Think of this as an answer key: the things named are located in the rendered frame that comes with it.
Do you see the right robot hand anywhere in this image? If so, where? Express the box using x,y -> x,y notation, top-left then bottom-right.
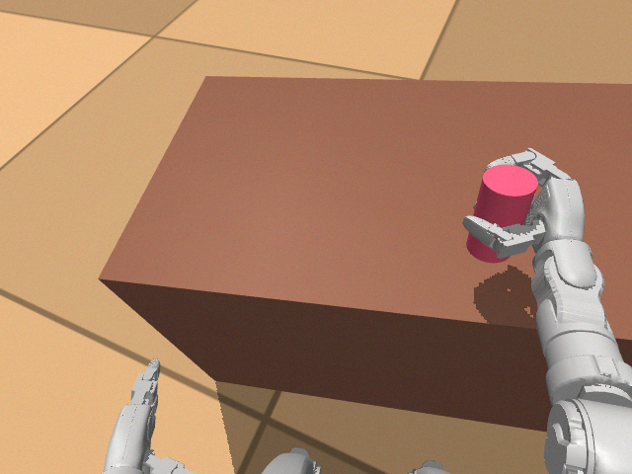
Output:
462,148 -> 585,259

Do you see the left robot hand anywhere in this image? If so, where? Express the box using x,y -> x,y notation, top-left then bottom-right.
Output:
104,358 -> 197,474

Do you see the can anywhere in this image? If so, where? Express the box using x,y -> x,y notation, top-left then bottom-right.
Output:
466,165 -> 538,263

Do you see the right robot arm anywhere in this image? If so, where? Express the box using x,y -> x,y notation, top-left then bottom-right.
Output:
531,239 -> 632,474

